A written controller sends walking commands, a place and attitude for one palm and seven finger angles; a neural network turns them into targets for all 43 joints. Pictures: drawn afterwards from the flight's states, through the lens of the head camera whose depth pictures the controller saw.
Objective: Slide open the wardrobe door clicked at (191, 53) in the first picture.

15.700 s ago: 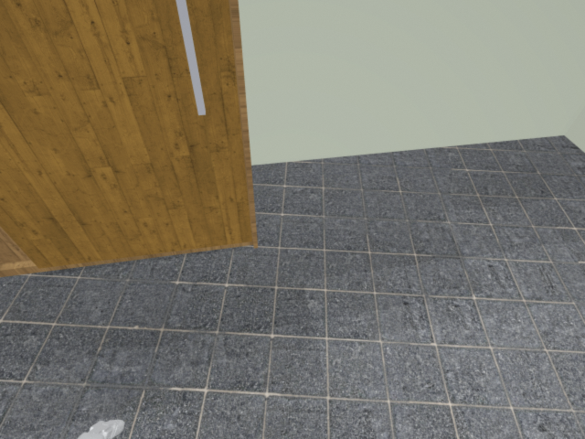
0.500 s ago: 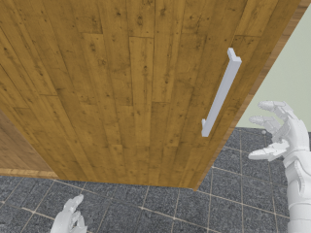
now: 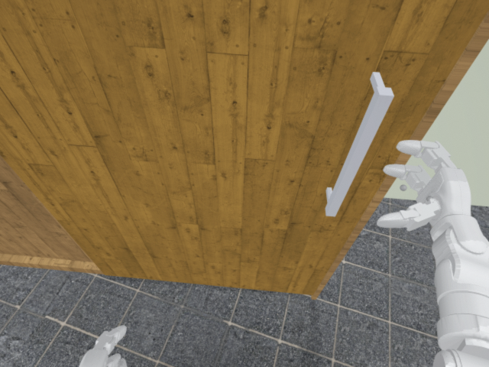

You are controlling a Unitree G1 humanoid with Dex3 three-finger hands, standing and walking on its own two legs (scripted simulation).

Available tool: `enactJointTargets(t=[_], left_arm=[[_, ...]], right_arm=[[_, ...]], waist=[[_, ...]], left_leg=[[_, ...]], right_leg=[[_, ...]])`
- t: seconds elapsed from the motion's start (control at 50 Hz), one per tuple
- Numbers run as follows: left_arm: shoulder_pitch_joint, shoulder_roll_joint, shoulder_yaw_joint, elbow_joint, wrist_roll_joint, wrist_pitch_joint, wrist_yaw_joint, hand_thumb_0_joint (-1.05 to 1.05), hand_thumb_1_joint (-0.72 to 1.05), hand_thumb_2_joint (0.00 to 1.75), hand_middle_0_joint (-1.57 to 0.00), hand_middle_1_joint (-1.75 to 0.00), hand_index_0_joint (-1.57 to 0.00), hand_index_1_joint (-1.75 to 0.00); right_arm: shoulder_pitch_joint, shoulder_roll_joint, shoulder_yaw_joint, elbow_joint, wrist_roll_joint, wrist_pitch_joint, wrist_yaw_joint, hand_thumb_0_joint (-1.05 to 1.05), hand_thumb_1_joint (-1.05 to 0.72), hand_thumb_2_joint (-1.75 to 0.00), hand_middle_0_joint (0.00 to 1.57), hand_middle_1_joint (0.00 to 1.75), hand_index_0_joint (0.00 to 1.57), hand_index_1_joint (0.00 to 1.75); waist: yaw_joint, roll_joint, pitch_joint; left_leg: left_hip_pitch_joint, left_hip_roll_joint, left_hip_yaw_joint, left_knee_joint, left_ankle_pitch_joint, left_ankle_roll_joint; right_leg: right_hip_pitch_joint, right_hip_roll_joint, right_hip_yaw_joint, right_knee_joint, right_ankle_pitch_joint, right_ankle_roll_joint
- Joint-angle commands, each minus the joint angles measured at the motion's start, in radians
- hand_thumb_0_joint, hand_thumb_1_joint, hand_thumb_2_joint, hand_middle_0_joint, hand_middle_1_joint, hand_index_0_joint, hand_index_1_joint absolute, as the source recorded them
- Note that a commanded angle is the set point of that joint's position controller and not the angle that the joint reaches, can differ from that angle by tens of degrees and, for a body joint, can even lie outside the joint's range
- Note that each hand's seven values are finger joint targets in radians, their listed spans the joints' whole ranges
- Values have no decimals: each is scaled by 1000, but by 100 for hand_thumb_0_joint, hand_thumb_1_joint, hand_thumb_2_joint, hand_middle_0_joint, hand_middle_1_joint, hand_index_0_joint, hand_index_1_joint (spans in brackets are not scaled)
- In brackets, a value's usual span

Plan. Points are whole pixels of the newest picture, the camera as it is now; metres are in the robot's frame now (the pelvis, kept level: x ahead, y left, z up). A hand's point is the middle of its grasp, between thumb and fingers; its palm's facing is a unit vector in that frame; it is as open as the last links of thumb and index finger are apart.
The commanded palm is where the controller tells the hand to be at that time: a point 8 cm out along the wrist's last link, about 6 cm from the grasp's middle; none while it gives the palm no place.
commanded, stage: move the hooked fingers beside the handle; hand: right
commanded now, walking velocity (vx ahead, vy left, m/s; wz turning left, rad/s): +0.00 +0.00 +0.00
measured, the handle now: (349, 156) +0.46 -0.14 +0.10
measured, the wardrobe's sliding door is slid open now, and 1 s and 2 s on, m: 0.00 0.00 0.00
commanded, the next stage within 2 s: feel for the door with the fingertips in 1.06 s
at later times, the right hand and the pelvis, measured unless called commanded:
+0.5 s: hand (390, 175) +0.42 -0.20 +0.11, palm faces +0.03 +1.00 -0.01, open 14.0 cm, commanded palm +0.38 -0.25 +0.11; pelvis +0.00 +0.00 +0.00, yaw +1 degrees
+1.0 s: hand (393, 179) +0.41 -0.20 +0.11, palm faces +0.04 +1.00 +0.01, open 14.0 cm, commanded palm +0.38 -0.25 +0.11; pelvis +0.00 +0.00 +0.00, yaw +1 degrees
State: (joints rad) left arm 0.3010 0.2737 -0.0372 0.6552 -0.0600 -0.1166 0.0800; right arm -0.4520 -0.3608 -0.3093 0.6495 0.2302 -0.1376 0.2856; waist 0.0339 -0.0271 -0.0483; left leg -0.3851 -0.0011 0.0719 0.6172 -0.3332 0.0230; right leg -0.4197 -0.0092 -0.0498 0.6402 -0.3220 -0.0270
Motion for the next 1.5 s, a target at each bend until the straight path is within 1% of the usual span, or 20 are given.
enactJointTargets(t=[0.0, 0.04, 0.08, 0.24, 0.32, 0.38, 0.4, 0.44, 0.5, 0.62, 0.68, 0.74, 0.78, 0.84, 0.88, 0.98, 1.02, 1.08, 1.16, 1.48], left_arm=[[3, 134, 58, -129, 3, -26, 6, 0, 90, 90, -20, -30, -20, -30], [2, 129, 54, -126, 1, -21, 4, 0, 90, 90, -20, -30, -20, -30], [14, 141, 57, -112, 3, -13, 6, 0, 90, 90, -20, -30, -20, -30], [32, 135, 58, -96, 1, 4, -1, 0, 90, 90, -20, -30, -20, -30], [43, 138, 61, -108, 10, 12, -9, 0, 90, 90, -20, -30, -20, -30], [48, 142, 62, -110, 9, 23, -10, 0, 90, 90, -20, -30, -20, -30], [43, 137, 61, -122, 7, 25, -12, 0, 90, 90, -20, -30, -20, -30], [38, 132, 63, -128, 6, 24, -15, 0, 90, 90, -20, -30, -20, -30], [39, 138, 66, -131, 4, 26, -12, 0, 90, 90, -20, -30, -20, -30], [35, 130, 64, -120, 3, 19, -7, 0, 90, 90, -20, -30, -20, -30], [42, 137, 64, -107, 4, 21, -7, 0, 90, 90, -20, -30, -20, -30], [28, 133, 59, -113, 2, 20, -8, 0, 90, 90, -20, -30, -20, -30], [36, 138, 58, -114, 4, 24, -10, 0, 90, 90, -20, -30, -20, -30], [27, 133, 58, -123, 2, 23, -11, 0, 90, 90, -20, -30, -20, -30], [33, 137, 57, -122, 3, 26, -11, 0, 90, 90, -20, -30, -20, -30], [35, 139, 58, -128, 3, 31, -8, 0, 90, 90, -20, -30, -20, -30], [28, 128, 58, -137, 2, 26, -11, 0, 90, 90, -20, -30, -20, -30], [42, 137, 63, -123, 2, 27, -10, 0, 90, 90, -20, -30, -20, -30], [28, 129, 63, -126, 0, 24, -16, 0, 90, 90, -20, -30, -20, -30], [2, 115, 65, -125, 8, 20, -36, 0, 90, 90, -20, -30, -20, -30]], right_arm=[[-367, -259, -73, -220, 9, -79, -18, 0, 50, -30, 30, 120, 30, 120], [-403, -205, -26, -194, 11, -81, -17, 0, 50, -30, 30, 120, 30, 120], [-433, -257, -64, -146, 8, -88, -25, 0, 50, -30, 30, 120, 30, 120], [-562, -191, 5, -73, -8, -110, -43, 0, 50, -30, 30, 120, 30, 120], [-510, -239, -49, -77, -19, -131, -61, 0, 50, -30, 30, 120, 30, 120], [-465, -282, -83, -51, -20, -136, -58, 0, 50, -30, 30, 120, 30, 120], [-460, -266, -72, -74, -23, -138, -54, 0, 50, -30, 30, 120, 30, 120], [-470, -235, -48, -108, -18, -140, -49, 0, 50, -30, 30, 120, 30, 120], [-447, -246, -64, -119, -6, -137, -47, 0, 50, -30, 30, 120, 30, 120], [-512, -188, 1, -160, -9, -136, -49, 0, 50, -30, 30, 120, 30, 120], [-501, -206, -17, -111, -6, -131, -57, 0, 50, -30, 30, 120, 30, 120], [-506, -220, -26, -106, -14, -129, -56, 0, 50, -30, 30, 120, 30, 120], [-501, -236, -38, -83, -16, -129, -60, 0, 50, -30, 30, 120, 30, 120], [-509, -230, -35, -109, -14, -135, -55, 0, 50, -30, 30, 120, 30, 120], [-506, -229, -31, -82, -10, -133, -51, 0, 50, -30, 30, 120, 30, 120], [-511, -258, -49, -74, -11, -136, -31, 0, 50, -30, 30, 120, 30, 120], [-529, -194, 5, -129, -9, -143, -25, 0, 50, -30, 30, 120, 30, 120], [-499, -209, -18, -108, 5, -136, -29, 0, 50, -30, 30, 120, 30, 120], [-488, -157, 20, -137, 0, -118, -46, 0, 50, -30, 30, 120, 30, 120], [-425, -66, 73, -243, -35, -107, -168, 0, 50, -30, 30, 120, 30, 120]], waist=[[-4, -3, -332], [15, -11, -294], [16, 31, -267], [43, -10, -276], [12, -9, -361], [8, 38, -341], [4, -6, -341], [7, -43, -342], [9, 23, -329], [32, -43, -332], [32, 37, -304], [25, -28, -306], [24, 21, -294], [18, -35, -326], [28, 22, -313], [24, 2, -322], [29, -73, -357], [29, 14, -345], [24, -41, -324], [15, 29, -312]], left_leg=[[102, -2, -43, -47, 390, 0], [64, -5, -39, -52, 368, -1], [57, -6, -40, -56, 332, -1], [-12, -9, -38, -48, 278, 1], [44, -8, -45, -31, 326, 3], [75, -9, -49, -30, 353, 0], [71, -10, -50, -26, 364, 2], [51, -12, -46, -27, 357, 3], [62, -17, -46, -36, 345, 0], [19, -15, -46, -43, 307, 1], [26, -16, -42, -46, 304, 0], [27, -11, -49, -43, 294, 2], [30, -12, -47, -44, 293, 2], [37, -11, -49, -35, 314, 4], [40, -12, -49, -38, 314, 1], [45, -10, -56, -33, 319, 2], [22, -13, -51, -27, 335, 4], [26, -17, -41, -28, 342, 3], [-1, -15, -35, -28, 320, 4], [33, -16, -32, -27, 339, 1]], right_leg=[[185, -2, 64, -52, 342, -11], [186, -3, 63, -52, 322, -8], [147, -6, 64, -51, 278, -11], [162, -6, 73, -42, 242, -5], [167, -2, 71, -34, 290, -5], [124, -5, 60, -32, 293, -11], [132, -3, 56, -35, 305, -9], [160, -5, 59, -36, 316, -5], [140, -8, 60, -40, 289, -10], [182, -5, 64, -39, 267, -8], [148, -9, 68, -38, 256, -12], [142, -1, 62, -42, 234, -7], [126, -4, 66, -39, 235, -13], [147, -1, 65, -34, 256, -6], [128, -3, 63, -31, 248, -13], [115, -1, 57, -22, 244, -14], [175, -1, 63, -19, 286, -8], [163, -7, 73, -15, 306, -9], [176, -5, 77, -27, 298, -2], [169, -9, 66, -30, 305, -1]])
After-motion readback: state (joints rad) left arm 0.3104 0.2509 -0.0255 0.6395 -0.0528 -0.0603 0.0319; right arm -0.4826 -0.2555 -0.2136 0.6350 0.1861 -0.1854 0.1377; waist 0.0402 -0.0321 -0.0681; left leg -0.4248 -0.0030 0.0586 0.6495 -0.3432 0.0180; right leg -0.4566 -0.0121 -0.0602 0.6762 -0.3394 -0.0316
